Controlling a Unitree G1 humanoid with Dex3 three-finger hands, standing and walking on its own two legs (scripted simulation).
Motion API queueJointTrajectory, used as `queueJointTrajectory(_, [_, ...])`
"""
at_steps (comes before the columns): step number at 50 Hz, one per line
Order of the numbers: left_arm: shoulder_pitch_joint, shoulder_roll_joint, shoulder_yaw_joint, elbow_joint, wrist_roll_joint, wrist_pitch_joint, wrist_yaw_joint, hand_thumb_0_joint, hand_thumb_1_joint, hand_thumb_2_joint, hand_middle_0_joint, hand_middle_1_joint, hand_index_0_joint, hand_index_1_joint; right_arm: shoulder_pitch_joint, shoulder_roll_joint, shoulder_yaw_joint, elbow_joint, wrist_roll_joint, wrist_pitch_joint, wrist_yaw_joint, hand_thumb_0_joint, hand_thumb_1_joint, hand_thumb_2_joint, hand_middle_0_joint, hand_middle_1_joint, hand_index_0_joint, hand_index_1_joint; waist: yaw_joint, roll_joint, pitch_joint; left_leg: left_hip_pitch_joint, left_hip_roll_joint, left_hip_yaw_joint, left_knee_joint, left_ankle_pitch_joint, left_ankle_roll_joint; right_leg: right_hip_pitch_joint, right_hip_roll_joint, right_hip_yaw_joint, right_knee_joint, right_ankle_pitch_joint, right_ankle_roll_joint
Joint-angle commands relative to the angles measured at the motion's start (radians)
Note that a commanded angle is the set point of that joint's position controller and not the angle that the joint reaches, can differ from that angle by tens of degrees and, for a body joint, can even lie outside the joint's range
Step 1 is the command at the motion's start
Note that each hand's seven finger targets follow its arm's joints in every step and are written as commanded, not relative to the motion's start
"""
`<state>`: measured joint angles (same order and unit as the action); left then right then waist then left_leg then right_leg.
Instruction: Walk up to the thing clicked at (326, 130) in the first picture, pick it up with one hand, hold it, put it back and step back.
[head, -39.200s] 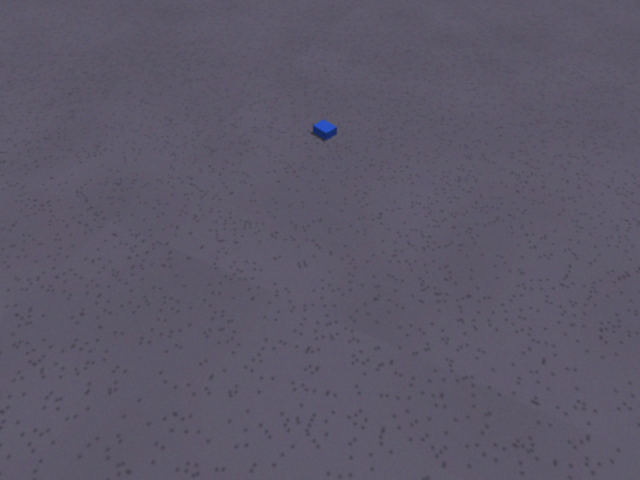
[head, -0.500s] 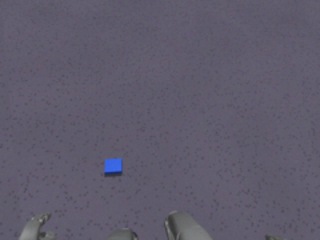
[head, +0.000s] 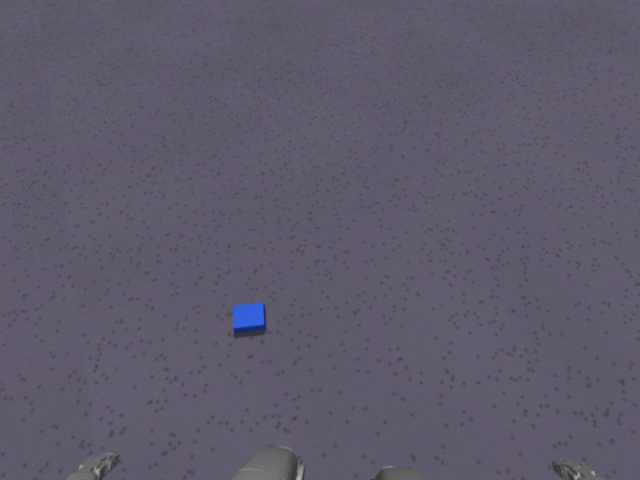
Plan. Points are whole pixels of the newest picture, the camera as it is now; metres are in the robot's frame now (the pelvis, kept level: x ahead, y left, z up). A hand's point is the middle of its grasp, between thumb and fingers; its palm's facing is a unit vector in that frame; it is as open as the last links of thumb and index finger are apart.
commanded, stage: step back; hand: left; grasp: from above
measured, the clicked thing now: (249, 317) +0.62 +0.27 -0.75
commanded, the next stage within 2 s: none
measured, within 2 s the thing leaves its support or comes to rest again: neither
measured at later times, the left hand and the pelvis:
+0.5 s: hand out of the picture -0.09 +0.24 -0.15, palm faces -0.01 -0.91 -0.42, open 7.4 cm; pelvis -0.17 -0.04 -0.02, yaw +0 degrees
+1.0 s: hand out of the picture -0.25 +0.24 -0.15, palm faces +0.08 -0.91 -0.40, open 7.4 cm; pelvis -0.34 -0.04 -0.01, yaw +3 degrees
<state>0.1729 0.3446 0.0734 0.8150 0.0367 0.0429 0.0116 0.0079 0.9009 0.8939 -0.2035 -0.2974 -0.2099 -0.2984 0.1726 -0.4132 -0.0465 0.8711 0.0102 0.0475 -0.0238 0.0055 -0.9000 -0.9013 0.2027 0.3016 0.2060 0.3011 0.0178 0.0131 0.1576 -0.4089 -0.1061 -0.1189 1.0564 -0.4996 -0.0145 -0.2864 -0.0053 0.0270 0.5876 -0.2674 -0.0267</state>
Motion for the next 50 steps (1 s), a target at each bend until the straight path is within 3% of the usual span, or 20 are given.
queueJointTrajectory(1, [0.003, 0.256, 0.069, -0.112, 0.0, -0.022, 0.023, 0.0, 0.9, 0.9, -0.2, -0.3, -0.2, -0.3, 0.01, -0.142, -0.039, -0.087, -0.017, -0.034, -0.009, 0.0, -0.9, -0.9, 0.2, 0.3, 0.2, 0.3, 0.027, -0.193, -0.194, -0.022, 0.077, 0.052, -0.309, -0.015, 0.007, 0.258, -0.24, 0.212, -0.069, 0.504, -0.183])
queueJointTrajectory(4, [-0.021, 0.266, 0.061, -0.128, -0.019, -0.003, 0.01, 0.0, 0.9, 0.9, -0.2, -0.3, -0.2, -0.3, 0.093, -0.14, -0.053, -0.047, -0.03, -0.046, -0.003, 0.0, -0.9, -0.9, 0.2, 0.3, 0.2, 0.3, -0.019, -0.16, -0.22, 0.172, 0.067, 0.137, -0.649, 0.283, 0.023, 0.153, -0.188, 0.166, 0.026, 0.412, -0.127])
queueJointTrajectory(5, [-0.008, 0.243, 0.051, -0.132, -0.021, 0.002, 0.006, 0.0, 0.9, 0.9, -0.2, -0.3, -0.2, -0.3, 0.087, -0.17, -0.064, -0.052, -0.039, -0.05, -0.003, 0.0, -0.9, -0.9, 0.2, 0.3, 0.2, 0.3, -0.014, -0.109, -0.214, 0.231, 0.128, 0.035, -0.669, 0.34, 0.045, 0.052, -0.156, 0.164, 0.039, 0.274, -0.081])
queueJointTrajectory(6, [0.01, 0.209, 0.045, -0.14, -0.023, 0.003, 0.002, 0.0, 0.9, 0.9, -0.2, -0.3, -0.2, -0.3, 0.075, -0.247, -0.082, -0.065, -0.054, -0.055, -0.001, 0.0, -0.9, -0.9, 0.2, 0.3, 0.2, 0.3, -0.009, 0.082, -0.227, 0.295, 0.326, -0.227, -0.693, 0.421, 0.12, -0.105, -0.051, 0.103, 0.157, 0.023, -0.031])
queueJointTrajectory(7, [-0.059, 0.236, 0.061, -0.147, -0.028, 0.001, 0.014, 0.0, 0.9, 0.9, -0.2, -0.3, -0.2, -0.3, 0.017, -0.349, -0.099, -0.083, -0.041, -0.048, 0.01, 0.0, -0.9, -0.9, 0.2, 0.3, 0.2, 0.3, -0.05, 0.243, -0.19, 0.138, 0.492, -0.378, -0.736, 0.542, 0.283, -0.121, 0.088, 0.025, 0.374, -0.341, 0.009])
queueJointTrajectory(8, [-0.094, 0.245, 0.07, -0.135, -0.011, 0.002, 0.02, 0.0, 0.9, 0.9, -0.2, -0.3, -0.2, -0.3, 0.004, -0.334, -0.1, -0.085, -0.049, -0.055, 0.007, 0.0, -0.9, -0.9, 0.2, 0.3, 0.2, 0.3, -0.064, 0.193, -0.15, 0.061, 0.529, -0.43, -0.741, 0.555, 0.34, -0.115, 0.084, 0.142, 0.556, -0.38, 0.011])
queueJointTrajectory(11, [0.01, 0.234, 0.072, -0.086, -0.035, 0.004, 0.013, 0.0, 0.9, 0.9, -0.2, -0.3, -0.2, -0.3, -0.075, -0.232, -0.064, -0.105, -0.046, -0.056, -0.006, 0.0, -0.9, -0.9, 0.2, 0.3, 0.2, 0.3, 0.016, 0.094, -0.157, 0.145, 0.375, -0.147, -0.638, 0.679, 0.251, -0.178, 0.105, 0.158, 0.69, -0.258, 0.006])
queueJointTrajectory(17, [0.018, 0.215, 0.066, -0.086, -0.02, -0.01, 0.002, 0.0, 0.9, 0.9, -0.2, -0.3, -0.2, -0.3, -0.008, -0.226, -0.071, -0.121, -0.045, -0.045, -0.01, 0.0, -0.9, -0.9, 0.2, 0.3, 0.2, 0.3, -0.036, 0.158, -0.202, 0.306, 0.374, -0.125, -0.554, 0.692, 0.273, -0.143, 0.04, 0.075, 0.339, -0.274, 0.051])
queueJointTrajectory(21, [0.14, 0.198, 0.064, -0.004, -0.015, -0.024, -0.001, 0.0, 0.9, 0.9, -0.2, -0.3, -0.2, -0.3, -0.064, -0.251, -0.074, -0.135, -0.03, -0.016, -0.004, 0.0, -0.9, -0.9, 0.2, 0.3, 0.2, 0.3, 0.017, 0.186, -0.248, 0.17, 0.299, -0.052, -0.46, 0.555, 0.172, 0.125, 0.041, -0.047, -0.158, 0.011, 0.011])
queueJointTrajectory(22, [0.146, 0.233, 0.071, -0.002, -0.003, -0.032, 0.001, 0.0, 0.9, 0.9, -0.2, -0.3, -0.2, -0.3, -0.059, -0.217, -0.063, -0.138, -0.022, -0.011, -0.002, 0.0, -0.9, -0.9, 0.2, 0.3, 0.2, 0.3, 0.014, 0.121, -0.231, 0.045, 0.246, -0.037, -0.408, 0.408, 0.116, 0.181, 0.003, 0.039, -0.166, 0.047, -0.008])
queueJointTrajectory(23, [0.137, 0.329, 0.098, -0.016, 0.008, -0.038, 0.0, 0.0, 0.9, 0.9, -0.2, -0.3, -0.2, -0.3, -0.048, -0.153, -0.047, -0.154, -0.012, -0.012, -0.001, 0.0, -0.9, -0.9, 0.2, 0.3, 0.2, 0.3, 0.004, -0.143, -0.204, -0.173, 0.078, 0.01, -0.226, 0.121, 0.045, 0.222, -0.198, 0.351, -0.196, 0.092, -0.074])
queueJointTrajectory(24, [0.066, 0.444, 0.116, -0.059, 0.008, -0.033, 0.001, 0.0, 0.9, 0.9, -0.2, -0.3, -0.2, -0.3, -0.108, -0.165, -0.058, -0.166, -0.015, -0.008, -0.02, 0.0, -0.9, -0.9, 0.2, 0.3, 0.2, 0.3, 0.064, -0.328, -0.168, -0.129, 0.004, -0.01, 0.022, -0.134, 0.014, -0.052, -0.417, 0.591, -0.287, 0.097, -0.268])
queueJointTrajectory(25, [0.018, 0.409, 0.106, -0.078, 0.001, -0.038, 0.006, 0.0, 0.9, 0.9, -0.2, -0.3, -0.2, -0.3, -0.108, -0.197, -0.071, -0.151, -0.015, -0.005, -0.022, 0.0, -0.9, -0.9, 0.2, 0.3, 0.2, 0.3, 0.035, -0.243, -0.104, -0.088, 0.033, -0.108, 0.156, -0.112, 0.006, -0.17, -0.432, 0.582, -0.31, 0.096, -0.284])
queueJointTrajectory(28, [-0.103, 0.298, 0.081, -0.096, 0.005, -0.042, 0.018, 0.0, 0.9, 0.9, -0.2, -0.3, -0.2, -0.3, 0.006, -0.174, -0.055, -0.094, -0.002, -0.015, -0.018, 0.0, -0.9, -0.9, 0.2, 0.3, 0.2, 0.3, -0.044, -0.156, -0.119, -0.099, -0.017, -0.056, 0.194, 0.017, 0.011, -0.034, -0.224, 0.217, -0.127, 0.374, -0.168])
queueJointTrajectory(36, [0.039, 0.295, 0.076, -0.102, -0.002, -0.029, 0.044, 0.0, 0.9, 0.9, -0.2, -0.3, -0.2, -0.3, -0.01, -0.155, -0.052, -0.115, -0.029, -0.017, -0.009, 0.0, -0.9, -0.9, 0.2, 0.3, 0.2, 0.3, 0.043, -0.206, -0.209, -0.057, 0.07, 0.027, -0.205, -0.046, 0.001, 0.237, -0.298, 0.268, -0.062, 0.543, -0.203])
queueJointTrajectory(40, [-0.049, 0.292, 0.055, -0.119, -0.017, -0.009, 0.033, 0.0, 0.9, 0.9, -0.2, -0.3, -0.2, -0.3, 0.12, -0.164, -0.071, -0.048, -0.033, -0.014, 0.007, 0.0, -0.9, -0.9, 0.2, 0.3, 0.2, 0.3, -0.035, -0.139, -0.246, 0.215, 0.073, 0.109, -0.579, 0.215, 0.049, 0.05, -0.226, 0.182, 0.006, 0.29, -0.109])
queueJointTrajectory(41, [-0.029, 0.265, 0.043, -0.116, -0.02, -0.006, 0.031, 0.0, 0.9, 0.9, -0.2, -0.3, -0.2, -0.3, 0.111, -0.2, -0.083, -0.054, -0.051, -0.013, 0.008, 0.0, -0.9, -0.9, 0.2, 0.3, 0.2, 0.3, -0.04, -0.046, -0.222, 0.253, 0.176, -0.056, -0.645, 0.221, 0.1, -0.085, -0.155, 0.145, 0.096, 0.129, -0.052])
queueJointTrajectory(43, [-0.089, 0.267, 0.059, -0.12, -0.017, -0.01, 0.044, 0.0, 0.9, 0.9, -0.2, -0.3, -0.2, -0.3, 0.01, -0.355, -0.106, -0.098, -0.049, -0.011, 0.022, 0.0, -0.9, -0.9, 0.2, 0.3, 0.2, 0.3, -0.075, 0.233, -0.174, 0.044, 0.518, -0.452, -0.773, 0.325, 0.34, -0.165, 0.07, 0.059, 0.519, -0.412, 0.022])
queueJointTrajectory(47, [0.045, 0.252, 0.063, -0.028, -0.036, -0.002, 0.033, 0.0, 0.9, 0.9, -0.2, -0.3, -0.2, -0.3, -0.148, -0.217, -0.058, -0.12, -0.056, -0.021, 0.004, 0.0, -0.9, -0.9, 0.2, 0.3, 0.2, 0.3, 0.043, 0.108, -0.119, 0.019, 0.35, -0.121, -0.685, 0.463, 0.239, -0.157, 0.104, 0.126, 0.739, -0.229, 0.012])
queueJointTrajectory(50, [0.047, 0.23, 0.054, -0.017, -0.024, -0.013, 0.019, 0.0, 0.9, 0.9, -0.2, -0.3, -0.2, -0.3, -0.103, -0.185, -0.061, -0.115, -0.056, -0.016, 0.01, 0.0, -0.9, -0.9, 0.2, 0.3, 0.2, 0.3, 0.002, 0.159, -0.13, 0.168, 0.329, -0.105, -0.659, 0.412, 0.254, -0.158, 0.064, 0.075, 0.525, -0.248, 0.048])
